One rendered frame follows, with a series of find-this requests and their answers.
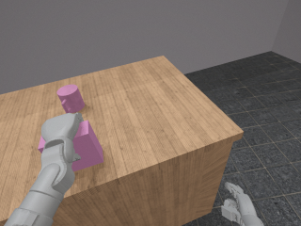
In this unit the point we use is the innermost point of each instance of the robot right hand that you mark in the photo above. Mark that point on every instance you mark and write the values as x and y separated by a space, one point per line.
233 210

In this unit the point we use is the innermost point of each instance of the table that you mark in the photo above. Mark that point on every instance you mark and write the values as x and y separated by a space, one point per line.
165 147

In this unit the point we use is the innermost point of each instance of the sponge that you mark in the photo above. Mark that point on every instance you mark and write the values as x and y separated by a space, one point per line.
86 144

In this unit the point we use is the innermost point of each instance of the robot left hand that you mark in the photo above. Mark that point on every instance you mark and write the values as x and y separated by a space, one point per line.
65 125

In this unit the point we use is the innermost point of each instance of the left robot forearm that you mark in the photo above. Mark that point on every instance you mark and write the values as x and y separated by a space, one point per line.
45 195

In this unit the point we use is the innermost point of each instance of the right robot forearm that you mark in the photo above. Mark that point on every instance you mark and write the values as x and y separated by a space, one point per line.
250 220

